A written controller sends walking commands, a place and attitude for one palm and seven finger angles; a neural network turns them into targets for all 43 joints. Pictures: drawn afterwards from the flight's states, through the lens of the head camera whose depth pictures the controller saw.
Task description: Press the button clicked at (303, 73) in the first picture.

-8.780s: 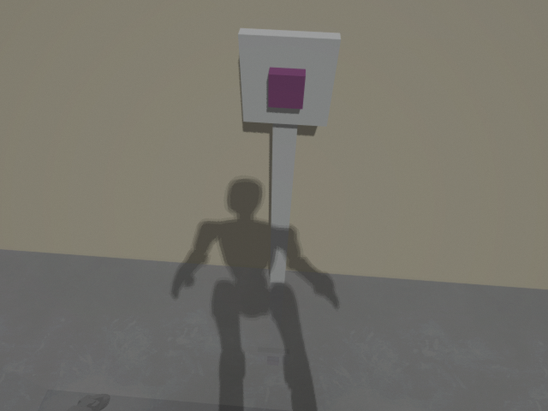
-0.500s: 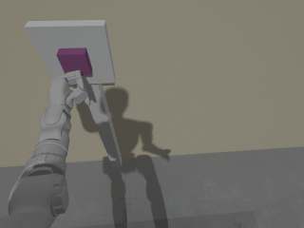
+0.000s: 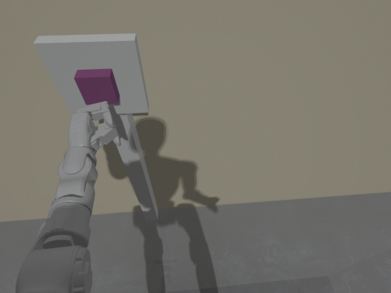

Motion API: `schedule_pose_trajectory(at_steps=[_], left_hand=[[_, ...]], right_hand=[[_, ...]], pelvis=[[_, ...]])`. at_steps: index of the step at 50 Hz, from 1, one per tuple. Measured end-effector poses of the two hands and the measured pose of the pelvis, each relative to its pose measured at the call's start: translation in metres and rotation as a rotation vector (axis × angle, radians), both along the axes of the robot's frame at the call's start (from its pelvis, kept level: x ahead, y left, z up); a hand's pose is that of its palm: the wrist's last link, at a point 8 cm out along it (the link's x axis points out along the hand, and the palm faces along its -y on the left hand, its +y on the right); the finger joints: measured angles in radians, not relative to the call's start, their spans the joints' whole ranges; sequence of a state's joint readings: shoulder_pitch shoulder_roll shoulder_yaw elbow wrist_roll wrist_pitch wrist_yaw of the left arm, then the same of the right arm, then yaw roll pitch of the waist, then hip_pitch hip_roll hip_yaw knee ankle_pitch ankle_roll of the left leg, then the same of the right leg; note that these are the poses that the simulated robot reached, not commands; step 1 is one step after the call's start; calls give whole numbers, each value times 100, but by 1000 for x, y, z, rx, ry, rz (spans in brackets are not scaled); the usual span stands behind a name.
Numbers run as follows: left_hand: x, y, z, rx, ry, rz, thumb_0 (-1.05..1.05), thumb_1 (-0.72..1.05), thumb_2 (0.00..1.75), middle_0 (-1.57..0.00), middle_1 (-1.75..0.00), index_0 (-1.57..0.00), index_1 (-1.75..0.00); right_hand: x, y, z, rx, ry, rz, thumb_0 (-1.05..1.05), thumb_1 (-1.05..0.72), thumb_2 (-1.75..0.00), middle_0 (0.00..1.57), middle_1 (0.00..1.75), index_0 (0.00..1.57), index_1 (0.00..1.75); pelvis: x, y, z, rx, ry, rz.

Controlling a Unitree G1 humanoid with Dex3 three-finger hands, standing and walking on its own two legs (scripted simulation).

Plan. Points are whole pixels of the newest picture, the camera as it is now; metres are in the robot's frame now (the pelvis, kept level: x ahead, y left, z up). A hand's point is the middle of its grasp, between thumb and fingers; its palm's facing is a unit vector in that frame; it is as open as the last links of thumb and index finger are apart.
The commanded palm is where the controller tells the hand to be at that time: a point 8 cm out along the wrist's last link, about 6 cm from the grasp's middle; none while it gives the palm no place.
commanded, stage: press the button with the knuckle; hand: left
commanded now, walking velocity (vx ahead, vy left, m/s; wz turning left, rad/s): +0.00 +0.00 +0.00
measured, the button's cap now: (98, 86) +0.52 +0.22 +0.15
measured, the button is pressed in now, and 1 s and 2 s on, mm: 0 11 0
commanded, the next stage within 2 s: hold the button down briefly in 1.12 s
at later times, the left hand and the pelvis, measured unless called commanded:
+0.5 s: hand (110, 117) +0.44 +0.18 +0.12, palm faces +0.09 -1.00 +0.00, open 3.1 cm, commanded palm +0.42 +0.23 +0.12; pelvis -0.01 +0.00 +0.00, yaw +1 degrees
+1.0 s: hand (112, 111) +0.47 +0.19 +0.11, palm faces +0.10 -1.00 -0.01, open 2.9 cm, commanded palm +0.46 +0.23 +0.12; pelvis -0.02 +0.00 -0.01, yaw +1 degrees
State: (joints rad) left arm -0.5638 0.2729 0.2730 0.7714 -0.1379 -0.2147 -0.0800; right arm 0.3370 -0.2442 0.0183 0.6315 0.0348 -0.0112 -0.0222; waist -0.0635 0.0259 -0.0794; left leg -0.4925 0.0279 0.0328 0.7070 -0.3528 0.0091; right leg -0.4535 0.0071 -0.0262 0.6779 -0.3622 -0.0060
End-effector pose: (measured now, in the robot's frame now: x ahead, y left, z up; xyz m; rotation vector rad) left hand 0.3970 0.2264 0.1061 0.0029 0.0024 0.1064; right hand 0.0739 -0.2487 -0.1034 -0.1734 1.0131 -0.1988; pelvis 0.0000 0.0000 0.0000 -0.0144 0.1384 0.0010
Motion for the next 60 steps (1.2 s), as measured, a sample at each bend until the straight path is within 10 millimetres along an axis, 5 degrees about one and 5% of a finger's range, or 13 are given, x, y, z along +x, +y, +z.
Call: schedule_pose_trajectory(at_steps=[15,37,60], left_hand=[[-1,16,10,-4,19,9,1,90,90,-130,-150,-130,-150],[41,7,7,-1,-6,-3,1,87,91,-130,-150,-130,-150],[52,15,9,23,22,-16,-1,77,95,-130,-150,-135,-150]], right_hand=[[10,-10,5,-37,-27,34,1,-90,-90,20,30,20,30],[-66,-11,-10,-33,180,-57,1,-90,-90,20,30,20,30],[-84,-17,-9,-77,201,-34,0,-90,-90,20,30,20,30]], pelvis=[[-9,-6,0,-3,-12,25],[-9,-2,-6,-5,50,0],[-27,-3,-13,-23,89,28]])
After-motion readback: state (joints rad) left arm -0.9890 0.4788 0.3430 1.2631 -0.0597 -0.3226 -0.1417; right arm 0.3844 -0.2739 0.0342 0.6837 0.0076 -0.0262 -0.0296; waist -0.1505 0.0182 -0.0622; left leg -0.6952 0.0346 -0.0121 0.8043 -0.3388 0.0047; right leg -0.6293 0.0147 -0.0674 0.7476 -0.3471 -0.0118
